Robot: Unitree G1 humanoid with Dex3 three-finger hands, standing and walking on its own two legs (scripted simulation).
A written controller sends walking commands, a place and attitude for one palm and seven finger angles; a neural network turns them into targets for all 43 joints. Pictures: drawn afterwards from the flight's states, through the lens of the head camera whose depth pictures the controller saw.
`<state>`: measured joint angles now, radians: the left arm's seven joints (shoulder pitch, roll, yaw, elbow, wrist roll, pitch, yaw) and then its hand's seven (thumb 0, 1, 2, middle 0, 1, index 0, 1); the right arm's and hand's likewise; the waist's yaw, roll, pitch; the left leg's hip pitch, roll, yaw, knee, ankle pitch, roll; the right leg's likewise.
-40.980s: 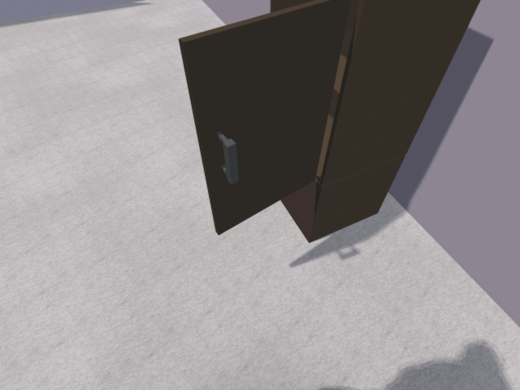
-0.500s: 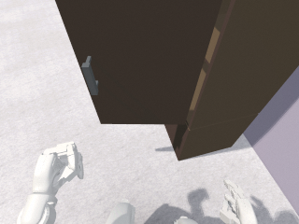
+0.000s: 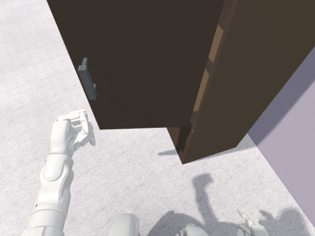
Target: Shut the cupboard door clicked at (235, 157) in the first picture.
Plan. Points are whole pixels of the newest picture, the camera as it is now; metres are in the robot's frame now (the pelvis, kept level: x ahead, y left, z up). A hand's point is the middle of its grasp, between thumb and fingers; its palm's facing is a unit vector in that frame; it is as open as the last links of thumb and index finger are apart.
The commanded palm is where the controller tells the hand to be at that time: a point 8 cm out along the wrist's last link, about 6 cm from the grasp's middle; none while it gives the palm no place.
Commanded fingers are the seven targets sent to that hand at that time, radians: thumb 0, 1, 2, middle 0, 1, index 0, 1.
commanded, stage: bring the fist close to the handle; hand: left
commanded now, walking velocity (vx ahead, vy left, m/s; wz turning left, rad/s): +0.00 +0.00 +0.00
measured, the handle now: (89, 79) +0.54 +0.23 +0.06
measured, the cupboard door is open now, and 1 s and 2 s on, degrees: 75 75 60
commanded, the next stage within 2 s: push the door shut along its arc in 0.78 s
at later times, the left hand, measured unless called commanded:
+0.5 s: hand (95, 100) +0.45 +0.20 +0.07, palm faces +0.12 -0.99 -0.01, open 3.1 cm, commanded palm +0.41 +0.24 +0.06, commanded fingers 0.00 0.90 0.90 -1.30 -1.50 -1.30 -1.50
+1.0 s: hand (99, 105) +0.44 +0.18 +0.06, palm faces +0.07 -1.00 -0.01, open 3.1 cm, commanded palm +0.42 +0.23 +0.06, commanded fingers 0.00 0.90 0.90 -1.30 -1.50 -1.30 -1.50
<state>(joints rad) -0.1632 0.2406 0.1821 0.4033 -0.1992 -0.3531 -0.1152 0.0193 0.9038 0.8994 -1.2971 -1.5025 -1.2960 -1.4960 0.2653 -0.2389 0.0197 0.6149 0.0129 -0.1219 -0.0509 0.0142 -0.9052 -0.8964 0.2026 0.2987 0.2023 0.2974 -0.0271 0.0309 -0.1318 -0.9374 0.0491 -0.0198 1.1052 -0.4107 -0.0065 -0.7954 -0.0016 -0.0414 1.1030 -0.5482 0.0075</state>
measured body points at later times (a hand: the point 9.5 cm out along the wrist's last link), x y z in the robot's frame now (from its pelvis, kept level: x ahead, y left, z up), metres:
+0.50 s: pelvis +0.00 +0.00 +0.00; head +0.10 +0.01 +0.44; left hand +0.44 +0.25 +0.07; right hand +0.06 -0.26 -0.12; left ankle +0.07 +0.12 -0.65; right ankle +0.00 -0.13 -0.65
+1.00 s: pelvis +0.00 +0.00 +0.00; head +0.08 +0.01 +0.44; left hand +0.43 +0.24 +0.07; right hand +0.09 -0.26 -0.11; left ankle +0.07 +0.12 -0.66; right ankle +0.00 -0.13 -0.66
